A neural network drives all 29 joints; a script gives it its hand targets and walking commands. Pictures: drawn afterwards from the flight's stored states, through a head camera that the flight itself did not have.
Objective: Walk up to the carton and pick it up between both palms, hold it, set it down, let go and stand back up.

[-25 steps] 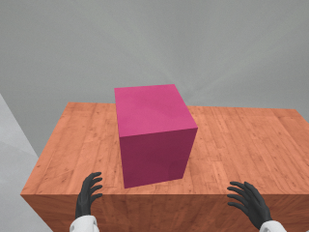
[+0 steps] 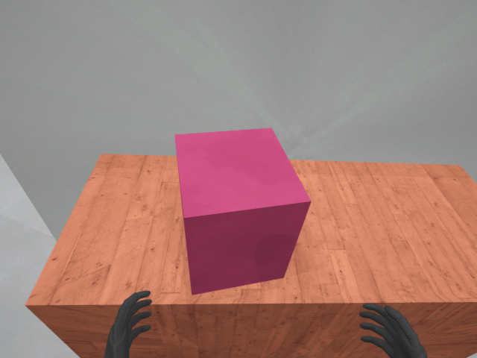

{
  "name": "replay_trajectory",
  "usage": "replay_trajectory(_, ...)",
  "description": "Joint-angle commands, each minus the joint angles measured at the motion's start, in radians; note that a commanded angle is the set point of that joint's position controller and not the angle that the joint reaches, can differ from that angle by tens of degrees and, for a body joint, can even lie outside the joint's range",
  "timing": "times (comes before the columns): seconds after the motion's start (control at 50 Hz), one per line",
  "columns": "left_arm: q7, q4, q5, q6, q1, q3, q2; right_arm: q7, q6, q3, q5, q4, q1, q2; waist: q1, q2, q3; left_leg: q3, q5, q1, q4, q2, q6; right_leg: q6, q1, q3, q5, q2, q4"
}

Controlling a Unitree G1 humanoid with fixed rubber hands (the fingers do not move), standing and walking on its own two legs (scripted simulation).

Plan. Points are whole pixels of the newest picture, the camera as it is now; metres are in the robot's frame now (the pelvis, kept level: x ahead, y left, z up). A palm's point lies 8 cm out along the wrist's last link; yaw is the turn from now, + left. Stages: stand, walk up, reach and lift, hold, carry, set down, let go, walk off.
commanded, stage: set down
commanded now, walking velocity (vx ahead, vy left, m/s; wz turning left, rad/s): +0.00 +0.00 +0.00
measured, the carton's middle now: (232, 210) +0.42 +0.04 +0.02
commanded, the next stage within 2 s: let go in 1.32 s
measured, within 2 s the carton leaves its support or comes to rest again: neither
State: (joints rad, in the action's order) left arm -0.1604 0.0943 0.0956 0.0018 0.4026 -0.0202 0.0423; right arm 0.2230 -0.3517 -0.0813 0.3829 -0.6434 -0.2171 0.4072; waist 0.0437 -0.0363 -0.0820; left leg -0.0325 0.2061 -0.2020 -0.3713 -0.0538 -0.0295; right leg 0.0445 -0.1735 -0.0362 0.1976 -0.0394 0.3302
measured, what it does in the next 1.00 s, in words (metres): stands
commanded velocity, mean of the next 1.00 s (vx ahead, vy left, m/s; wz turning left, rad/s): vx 0.00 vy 0.00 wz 0.00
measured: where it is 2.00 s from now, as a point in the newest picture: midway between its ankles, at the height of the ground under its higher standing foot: outside the picture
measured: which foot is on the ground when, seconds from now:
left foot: down 0.00-1.00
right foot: down 0.00-1.00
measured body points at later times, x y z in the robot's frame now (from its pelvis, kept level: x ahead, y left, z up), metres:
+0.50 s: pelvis +0.01 +0.01 +0.00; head +0.01 +0.02 +0.45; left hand +0.19 +0.21 -0.05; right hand +0.21 -0.25 -0.04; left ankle -0.01 +0.14 -0.75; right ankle -0.02 -0.09 -0.75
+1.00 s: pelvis +0.01 +0.01 +0.00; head +0.01 +0.03 +0.45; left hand +0.18 +0.22 -0.07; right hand +0.19 -0.23 -0.06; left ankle -0.01 +0.14 -0.75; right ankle -0.02 -0.09 -0.75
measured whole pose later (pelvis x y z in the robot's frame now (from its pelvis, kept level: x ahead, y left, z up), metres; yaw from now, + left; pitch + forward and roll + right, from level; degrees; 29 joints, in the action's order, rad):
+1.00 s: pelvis +0.01 +0.01 +0.00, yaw +0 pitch +2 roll +0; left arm -0.04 0.34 0.09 0.06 0.29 -0.05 -0.11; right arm 0.09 -0.24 -0.08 0.16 -0.63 -0.22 0.29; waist 0.02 -0.04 -0.04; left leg -0.03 0.22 -0.18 -0.37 -0.04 -0.02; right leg 0.03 -0.15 -0.03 0.21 -0.03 0.33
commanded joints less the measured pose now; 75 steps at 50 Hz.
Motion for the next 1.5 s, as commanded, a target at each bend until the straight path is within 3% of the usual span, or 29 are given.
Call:
replay_trajectory(0.0,0.000,-0.019,-0.038,-0.015,-0.090,0.003,-0.131,-0.025,0.022,0.062,-0.082,0.163,0.023,0.111,-0.010,-0.075,0.086,-0.007,-0.101,0.095,0.046,0.064,0.033,0.018,-0.042,0.125,0.026,0.047,-0.079)
replay_trajectory(0.04,0.008,0.033,-0.037,0.010,-0.136,-0.033,-0.178,-0.040,0.049,0.062,-0.114,0.203,0.050,0.077,-0.017,-0.147,0.088,-0.006,0.005,0.063,0.042,0.068,0.053,0.003,-0.050,0.156,0.186,0.075,-0.096)
replay_trajectory(0.06,-0.012,-0.054,-0.049,0.003,-0.160,-0.019,-0.164,-0.034,0.058,0.061,-0.104,0.201,0.067,0.088,0.005,-0.089,0.086,-0.009,-0.036,0.068,0.054,0.062,0.043,0.005,-0.063,0.126,0.145,0.061,-0.072)
replay_trajectory(0.14,0.015,0.009,-0.087,0.027,-0.167,0.023,-0.157,-0.035,0.089,0.094,-0.140,0.191,0.060,0.065,-0.028,-0.121,0.094,-0.012,-0.010,0.070,0.060,0.057,0.042,0.010,-0.073,0.133,0.134,0.055,-0.091)
replay_trajectory(0.18,0.000,-0.064,-0.082,0.024,-0.166,0.008,-0.166,-0.024,0.088,0.090,-0.122,0.257,0.061,0.068,-0.007,-0.088,0.059,-0.006,-0.050,0.076,0.054,0.055,0.040,0.011,-0.071,0.144,0.178,0.067,-0.096)
replay_trajectory(0.2,0.019,0.036,-0.068,0.037,-0.175,0.018,-0.168,-0.026,0.104,0.088,-0.142,0.148,0.063,0.047,-0.026,-0.078,0.101,-0.004,-0.039,0.061,0.058,0.060,0.040,0.011,-0.069,0.130,0.121,0.060,-0.096)
replay_trajectory(0.28,0.021,-0.002,-0.095,0.030,-0.149,0.003,-0.181,-0.036,0.084,0.108,-0.150,0.213,0.069,0.075,0.001,-0.091,0.044,-0.015,-0.086,0.086,0.077,0.055,0.040,-0.005,-0.017,0.086,0.024,0.035,-0.072)
replay_trajectory(0.4,0.078,0.097,-0.059,0.016,-0.069,-0.057,-0.198,-0.068,0.053,0.057,-0.157,0.134,-0.027,0.043,-0.006,-0.122,-0.003,-0.018,-0.267,0.146,0.038,0.078,0.032,-0.027,0.104,0.099,-0.399,0.038,-0.036)
replay_trajectory(0.44,0.063,0.001,-0.051,-0.013,-0.082,-0.034,-0.187,-0.064,0.032,0.066,-0.146,0.124,-0.022,0.053,-0.011,-0.076,-0.023,0.003,-0.317,0.177,0.029,0.067,0.017,-0.020,0.085,0.072,-0.408,0.022,-0.017)
replay_trajectory(0.54,0.103,0.140,-0.034,-0.004,-0.060,-0.046,-0.215,-0.090,0.040,0.022,-0.170,0.022,-0.041,0.004,-0.029,-0.075,0.050,0.004,-0.325,0.165,0.027,0.080,0.015,-0.018,0.098,0.100,-0.469,0.038,-0.044)
replay_trajectory(0.58,0.091,0.082,-0.042,-0.004,-0.092,-0.031,-0.207,-0.078,0.032,0.034,-0.165,0.067,-0.014,0.015,-0.020,-0.050,0.025,0.006,-0.280,0.177,0.038,0.066,0.026,-0.019,0.061,0.078,-0.342,0.032,-0.046)
replay_trajectory(0.6,0.119,0.201,-0.039,0.008,-0.109,-0.048,-0.226,-0.101,0.049,0.021,-0.201,0.026,-0.020,-0.029,-0.040,-0.084,0.084,-0.005,-0.215,0.167,0.042,0.075,0.029,-0.020,0.054,0.098,-0.275,0.040,-0.072)
replay_trajectory(0.62,0.086,0.078,-0.047,0.001,-0.118,-0.036,-0.215,-0.090,0.038,0.050,-0.179,0.111,0.016,0.002,-0.008,-0.045,0.042,0.003,-0.233,0.169,0.051,0.062,0.023,-0.011,0.042,0.075,-0.240,0.030,-0.055)
replay_trajectory(0.64,0.104,0.172,-0.056,0.015,-0.134,-0.035,-0.226,-0.099,0.061,0.039,-0.199,0.034,0.010,-0.027,-0.025,-0.068,0.080,-0.001,-0.184,0.166,0.047,0.063,0.033,-0.012,0.016,0.091,-0.179,0.035,-0.071)
replay_trajectory(0.66,0.088,0.084,-0.062,0.008,-0.133,-0.027,-0.225,-0.100,0.059,0.052,-0.200,0.098,0.021,-0.012,-0.018,-0.051,0.061,0.005,-0.193,0.170,0.061,0.059,0.030,-0.010,0.007,0.075,-0.162,0.031,-0.065)
replay_trajectory(0.72,0.109,0.216,-0.070,0.038,-0.183,-0.025,-0.241,-0.115,0.083,0.069,-0.235,0.061,0.046,-0.047,-0.034,-0.056,0.110,-0.011,-0.080,0.146,0.062,0.060,0.043,-0.014,-0.030,0.097,-0.040,0.052,-0.092)
replay_trajectory(0.78,0.105,0.128,-0.091,0.040,-0.196,-0.027,-0.253,-0.139,0.099,0.081,-0.251,0.102,0.041,-0.051,-0.044,-0.056,0.091,-0.004,-0.121,0.149,0.062,0.060,0.043,-0.021,-0.003,0.088,-0.111,0.055,-0.074)
replay_trajectory(0.86,0.124,0.178,-0.078,0.044,-0.187,-0.031,-0.275,-0.152,0.102,0.091,-0.270,0.055,0.025,-0.078,-0.054,-0.019,0.107,-0.013,-0.151,0.180,0.054,0.066,0.031,-0.020,-0.005,0.087,-0.138,0.052,-0.086)
replay_trajectory(0.88,0.146,0.268,-0.074,0.065,-0.199,-0.053,-0.293,-0.170,0.112,0.085,-0.288,0.025,0.031,-0.099,-0.047,-0.068,0.145,-0.026,-0.095,0.147,0.055,0.075,0.037,-0.027,-0.008,0.109,-0.113,0.060,-0.094)
replay_trajectory(0.9,0.123,0.167,-0.071,0.057,-0.205,-0.039,-0.283,-0.161,0.100,0.097,-0.287,0.089,0.056,-0.085,-0.024,-0.007,0.094,-0.018,-0.138,0.174,0.061,0.061,0.028,-0.015,-0.004,0.073,-0.077,0.044,-0.083)
replay_trajectory(0.92,0.132,0.218,-0.070,0.061,-0.184,-0.046,-0.286,-0.170,0.107,0.101,-0.293,0.048,0.014,-0.096,-0.046,-0.050,0.107,-0.024,-0.144,0.179,0.057,0.063,0.031,-0.021,0.005,0.085,-0.132,0.051,-0.083)
replay_trajectory(0.96,0.108,0.095,-0.077,0.042,-0.179,-0.036,-0.282,-0.150,0.091,0.096,-0.270,0.110,0.032,-0.075,-0.025,-0.003,0.026,-0.006,-0.197,0.197,0.046,0.055,0.026,-0.016,0.034,0.065,-0.167,0.042,-0.055)
replay_trajectory(0.98,0.142,0.231,-0.085,0.055,-0.185,-0.030,-0.287,-0.172,0.106,0.085,-0.303,0.050,0.008,-0.107,-0.052,-0.054,0.111,-0.016,-0.170,0.170,0.044,0.066,0.033,-0.025,0.027,0.087,-0.191,0.056,-0.083)
replay_trajectory(1.06,0.141,0.164,-0.093,0.064,-0.203,-0.038,-0.299,-0.179,0.093,0.112,-0.299,0.096,0.050,-0.079,-0.039,-0.035,0.060,-0.009,-0.196,0.206,0.039,0.057,0.023,-0.025,0.015,0.061,-0.182,0.039,-0.067)
replay_trajectory(1.08,0.165,0.281,-0.099,0.072,-0.204,-0.032,-0.299,-0.188,0.109,0.092,-0.319,0.032,0.035,-0.107,-0.055,-0.074,0.063,-0.014,-0.165,0.195,0.039,0.063,0.040,-0.031,0.038,0.083,-0.215,0.054,-0.073)
replay_trajectory(1.14,0.149,0.220,-0.062,0.063,-0.212,-0.059,-0.308,-0.179,0.100,0.087,-0.306,0.023,0.034,-0.119,-0.037,0.012,0.081,-0.012,-0.205,0.233,0.034,0.057,0.020,-0.024,-0.007,0.065,-0.177,0.045,-0.074)
replay_trajectory(1.24,0.185,0.304,-0.089,0.072,-0.239,-0.052,-0.322,-0.215,0.103,0.104,-0.349,-0.016,0.044,-0.138,-0.077,-0.038,0.087,-0.022,-0.196,0.227,0.020,0.059,0.022,-0.034,0.000,0.062,-0.188,0.047,-0.067)
replay_trajectory(1.38,0.180,0.297,-0.061,0.087,-0.249,-0.065,-0.327,-0.213,0.093,0.109,-0.350,-0.014,0.068,-0.141,-0.045,0.026,0.084,-0.017,-0.183,0.265,0.021,0.049,0.010,-0.024,-0.033,0.055,-0.113,0.040,-0.075)
replay_trajectory(1.48,0.174,0.281,-0.066,0.083,-0.293,-0.047,-0.331,-0.214,0.095,0.115,-0.364,-0.011,0.094,-0.152,-0.074,0.039,0.086,-0.017,-0.151,0.234,0.018,0.050,0.017,-0.029,-0.028,0.042,-0.124,0.053,-0.058)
